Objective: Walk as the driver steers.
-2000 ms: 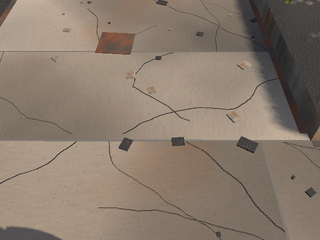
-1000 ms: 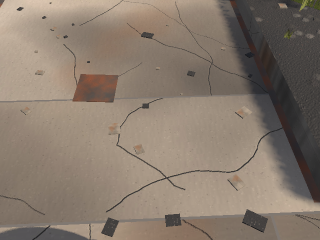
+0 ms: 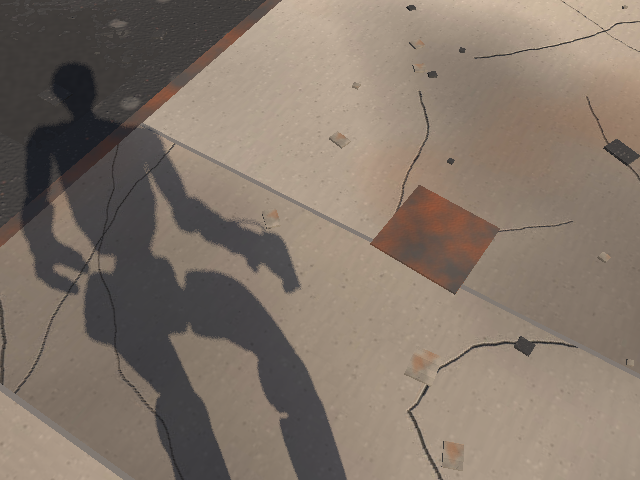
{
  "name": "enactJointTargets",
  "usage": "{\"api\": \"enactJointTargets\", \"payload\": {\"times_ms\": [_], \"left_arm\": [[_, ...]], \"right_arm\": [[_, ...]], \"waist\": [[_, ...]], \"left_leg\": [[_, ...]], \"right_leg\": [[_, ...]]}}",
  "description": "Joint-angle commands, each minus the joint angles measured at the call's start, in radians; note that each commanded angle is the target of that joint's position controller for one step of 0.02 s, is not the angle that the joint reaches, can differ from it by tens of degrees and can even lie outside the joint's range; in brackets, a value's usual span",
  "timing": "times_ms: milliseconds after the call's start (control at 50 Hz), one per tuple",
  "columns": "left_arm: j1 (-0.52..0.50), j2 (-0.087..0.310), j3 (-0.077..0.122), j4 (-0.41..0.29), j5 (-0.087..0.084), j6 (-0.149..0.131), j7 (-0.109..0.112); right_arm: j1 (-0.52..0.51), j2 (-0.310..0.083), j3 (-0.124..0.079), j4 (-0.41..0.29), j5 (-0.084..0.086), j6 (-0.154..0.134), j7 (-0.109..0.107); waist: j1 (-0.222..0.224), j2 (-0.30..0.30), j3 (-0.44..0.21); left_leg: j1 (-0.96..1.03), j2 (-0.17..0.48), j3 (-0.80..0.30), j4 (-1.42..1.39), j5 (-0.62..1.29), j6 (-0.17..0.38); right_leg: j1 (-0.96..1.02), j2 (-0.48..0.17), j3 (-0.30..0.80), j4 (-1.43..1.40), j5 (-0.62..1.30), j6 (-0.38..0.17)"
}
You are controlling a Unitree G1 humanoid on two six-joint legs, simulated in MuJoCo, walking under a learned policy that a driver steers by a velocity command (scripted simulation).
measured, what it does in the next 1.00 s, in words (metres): walks ahead, turning right: right foot, then left foot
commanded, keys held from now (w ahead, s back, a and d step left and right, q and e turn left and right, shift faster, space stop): e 0.90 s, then no key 0.02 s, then w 0.08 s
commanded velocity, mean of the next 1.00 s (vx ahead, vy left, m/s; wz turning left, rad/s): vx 0.05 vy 0.00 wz -0.35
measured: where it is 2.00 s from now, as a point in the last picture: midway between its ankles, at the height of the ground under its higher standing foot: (424, 449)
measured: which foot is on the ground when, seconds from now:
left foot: down 0.00-0.44, up 0.46-0.90, down 0.92-1.00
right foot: up 0.00-0.42, down 0.44-0.92, up 0.94-1.00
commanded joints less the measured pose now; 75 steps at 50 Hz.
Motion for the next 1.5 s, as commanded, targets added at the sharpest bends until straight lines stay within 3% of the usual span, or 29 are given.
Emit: {"api": "enactJointTargets", "payload": {"times_ms": [20,100,180,240,340,420,440,460,480,520,540,720,840,900,920,940,960,980,1020,1200,1240,1300,1320,1340,1360,1380,1400,1440,1500], "left_arm": [[0.164,0.067,0.021,-0.012,0.007,0.024,0.011],[0.1,0.028,0.005,-0.016,0.002,0.035,0.004],[0.026,0.053,0.009,-0.032,-0.014,0.043,-0.008],[-0.015,0.081,0.02,-0.07,-0.017,0.051,-0.013],[-0.018,0.048,0.015,-0.104,-0.024,0.06,-0.034],[0.069,0.056,0.023,-0.084,-0.025,0.053,-0.055],[0.099,0.137,0.046,-0.09,-0.014,0.054,-0.046],[0.129,0.262,0.078,-0.106,0.003,0.058,-0.034],[0.194,0.187,0.057,-0.106,0.009,0.054,-0.031],[0.106,0.159,0.054,-0.128,-0.003,0.047,-0.025],[0.071,0.153,0.052,-0.138,-0.019,0.052,-0.021],[0.056,0.185,0.063,-0.18,-0.018,0.095,0.006],[0.024,0.18,0.062,-0.21,-0.019,0.108,0.001],[-0.018,0.164,0.057,-0.229,-0.035,0.115,0.007],[0.015,0.124,0.045,-0.232,-0.024,0.114,0.009],[0.102,0.057,0.024,-0.224,0.001,0.109,0.004],[0.092,0.121,0.043,-0.247,-0.006,0.096,0.006],[0.084,0.18,0.059,-0.228,-0.009,0.09,0.007],[0.075,0.148,0.054,-0.2,-0.004,0.092,0.002],[-0.047,0.035,0.005,-0.23,-0.019,0.014,-0.032],[-0.039,0.048,0.009,-0.229,-0.025,0.003,-0.039],[0.087,0.068,0.026,-0.186,-0.031,-0.009,-0.04],[0.171,0.084,0.036,-0.17,-0.03,-0.01,-0.031],[0.318,0.137,0.05,-0.156,-0.012,-0.009,-0.017],[0.377,0.261,0.081,-0.141,0.009,-0.003,-0.022],[0.358,0.193,0.067,-0.132,0.008,-0.014,-0.029],[0.303,0.12,0.044,-0.135,-0.003,-0.024,-0.032],[0.207,0.066,0.026,-0.137,-0.004,-0.03,-0.036],[0.188,0.054,0.027,-0.122,0.007,-0.042,-0.034]], "right_arm": [[-0.019,-0.118,-0.026,-0.067,-0.008,-0.026,-0.013],[-0.018,-0.059,0.005,-0.019,-0.015,-0.023,-0.03],[-0.019,-0.094,0.003,0.023,-0.037,-0.022,-0.037],[0.002,-0.133,-0.01,0.048,-0.024,-0.001,-0.044],[0.005,-0.136,-0.019,0.038,-0.001,0.047,-0.075],[-0.027,-0.149,-0.028,0.027,0.025,0.064,-0.087],[-0.023,-0.129,-0.026,0.013,0.011,0.052,-0.083],[-0.063,-0.082,-0.013,-0.034,-0.03,0.033,-0.076],[-0.118,-0.079,-0.01,-0.042,-0.037,0.02,-0.065],[-0.091,-0.099,-0.019,-0.02,0.003,0.021,-0.052],[-0.095,-0.101,-0.021,-0.017,-0.001,0.027,-0.057],[-0.121,-0.083,-0.016,-0.027,0.005,0.032,-0.064],[-0.12,-0.1,-0.025,-0.038,0.013,0.008,-0.046],[-0.042,-0.11,-0.037,-0.018,0.014,-0.009,-0.034],[-0.013,-0.153,-0.048,-0.016,0.001,-0.009,-0.037],[-0.025,-0.207,-0.052,-0.035,-0.017,-0.001,-0.043],[0.009,-0.215,-0.055,-0.022,-0.043,-0.003,-0.034],[-0.016,-0.168,-0.043,-0.037,-0.029,-0.01,-0.032],[-0.033,-0.116,-0.024,-0.03,0.004,-0.012,-0.04],[0.105,-0.169,-0.025,0.02,0.016,-0.028,-0.042],[0.129,-0.184,-0.026,0.029,0.026,-0.024,-0.03],[0.119,-0.165,-0.015,0.03,0.037,-0.011,-0.024],[0.106,-0.119,0.0,0.026,0.031,-0.015,-0.021],[0.063,-0.025,0.029,0.0,0.014,-0.024,-0.016],[0.082,-0.006,0.033,-0.052,0.028,-0.045,-0.025],[0.072,-0.109,0.006,-0.045,0.047,-0.05,-0.031],[0.071,-0.138,-0.007,-0.035,0.052,-0.047,-0.027],[0.076,-0.115,-0.01,-0.009,0.036,-0.034,-0.022],[0.07,-0.062,-0.002,-0.002,0.029,-0.02,-0.011]], "waist": [[0.054,0.068,-0.235],[0.033,0.1,-0.231],[-0.007,0.115,-0.176],[-0.029,0.116,-0.131],[-0.036,0.104,-0.135],[0.027,0.102,-0.181],[0.025,0.005,-0.22],[0.016,-0.232,-0.228],[0.083,-0.207,-0.305],[0.033,-0.057,-0.24],[0.022,-0.029,-0.209],[0.015,-0.112,-0.199],[0.02,-0.158,-0.183],[-0.03,-0.153,-0.179],[-0.018,-0.083,-0.207],[0.042,0.182,-0.228],[0.023,0.303,-0.19],[0.013,0.208,-0.145],[0.008,0.175,-0.094],[-0.075,0.195,-0.053],[-0.068,0.195,-0.043],[0.017,0.15,-0.064],[0.064,0.136,-0.102],[0.135,-0.001,-0.192],[0.118,-0.249,-0.208],[0.119,-0.174,-0.146],[0.089,-0.164,-0.065],[0.045,-0.127,-0.01],[0.024,-0.087,-0.013]], "left_leg": [[0.153,0.281,-0.195,-0.137,0.695,0.191],[0.164,0.25,-0.097,-0.157,0.606,0.127],[0.176,0.276,-0.089,-0.197,0.444,0.109],[0.276,0.337,-0.137,-0.167,0.397,0.141],[0.416,0.41,-0.182,-0.083,0.505,0.157],[0.359,0.318,-0.059,0.074,0.53,0.05],[0.218,0.236,0.013,0.224,0.36,-0.026],[-0.113,0.064,0.102,0.474,-0.172,-0.127],[-0.235,0.028,-0.036,0.662,-0.555,-0.145],[-0.311,0.079,-0.079,0.749,-0.451,-0.151],[-0.328,0.092,-0.081,0.705,-0.392,-0.159],[-0.144,0.056,-0.076,0.386,-0.212,-0.208],[-0.039,0.036,-0.093,0.197,-0.228,-0.181],[0.137,0.048,-0.071,-0.099,-0.023,-0.143],[0.259,0.171,-0.154,-0.122,0.079,-0.1],[0.372,0.377,-0.376,-0.136,0.253,0.006],[0.319,0.496,-0.592,-0.194,0.117,0.16],[0.288,0.465,-0.548,-0.221,-0.132,0.168],[0.282,0.341,-0.42,-0.254,-0.413,0.083],[0.224,0.297,-0.244,-0.303,-0.208,0.097],[0.178,0.304,-0.262,-0.282,-0.214,0.108],[0.064,0.278,-0.28,-0.199,-0.226,0.073],[-0.021,0.236,-0.255,-0.113,-0.231,0.031],[-0.163,0.135,-0.16,0.181,-0.309,-0.041],[-0.391,0.063,-0.057,0.45,-0.442,-0.075],[-0.451,0.123,-0.123,0.625,-0.429,-0.07],[-0.497,0.142,-0.143,0.678,-0.335,-0.058],[-0.482,0.171,-0.139,0.677,-0.19,-0.069],[-0.422,0.179,-0.119,0.664,-0.045,-0.091]], "right_leg": [[0.027,-0.015,0.005,-0.065,0.103,0.011],[0.073,-0.043,0.016,-0.303,0.273,0.011],[0.13,-0.029,0.008,-0.46,0.313,0.001],[0.04,-0.009,0.003,-0.463,0.147,-0.01],[-0.007,0.016,-0.033,-0.477,-0.016,-0.019],[0.253,0.078,-0.088,-0.808,0.307,-0.077],[0.42,-0.015,0.063,-0.822,0.608,-0.133],[0.609,-0.25,0.379,-0.781,1.111,-0.309],[0.68,-0.328,0.451,-0.793,1.203,-0.429],[0.651,-0.217,0.303,-0.78,1.045,-0.342],[0.62,-0.184,0.275,-0.789,0.982,-0.306],[0.469,-0.095,0.3,-0.807,0.753,-0.271],[0.437,-0.078,0.433,-0.781,0.631,-0.257],[0.39,-0.017,0.453,-0.727,0.497,-0.195],[0.311,0.029,0.403,-0.648,0.308,-0.146],[0.15,0.185,0.228,-0.438,-0.144,-0.086],[-0.009,0.205,0.16,-0.254,-0.279,-0.052],[-0.05,0.141,0.163,-0.141,-0.189,-0.039],[-0.094,0.116,0.127,-0.112,-0.052,-0.015],[0.075,0.056,-0.052,-0.505,0.096,-0.018],[0.163,0.078,-0.069,-0.597,0.076,-0.029],[0.436,0.101,-0.078,-0.798,0.227,-0.062],[0.591,0.058,-0.038,-0.809,0.227,-0.076],[0.786,-0.135,0.174,-0.859,0.122,-0.126],[0.82,-0.354,0.525,-0.969,-0.109,-0.259],[0.734,-0.361,0.587,-1.002,-0.266,-0.307],[0.695,-0.306,0.492,-1.016,-0.262,-0.276],[0.616,-0.225,0.288,-1.047,-0.019,-0.227],[0.554,-0.169,0.078,-1.066,0.315,-0.2]]}}
Next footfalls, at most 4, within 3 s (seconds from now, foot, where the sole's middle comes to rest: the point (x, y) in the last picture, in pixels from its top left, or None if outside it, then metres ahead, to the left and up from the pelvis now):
0.44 right None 0.12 -0.16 -0.77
0.92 left None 0.22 0.05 -0.77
1.34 right None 0.17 -0.23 -0.77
1.82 left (371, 405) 0.56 -0.11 -0.77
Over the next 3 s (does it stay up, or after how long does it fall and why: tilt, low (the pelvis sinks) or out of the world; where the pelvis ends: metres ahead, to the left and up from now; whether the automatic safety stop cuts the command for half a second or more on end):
stays up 1.03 -0.33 0.00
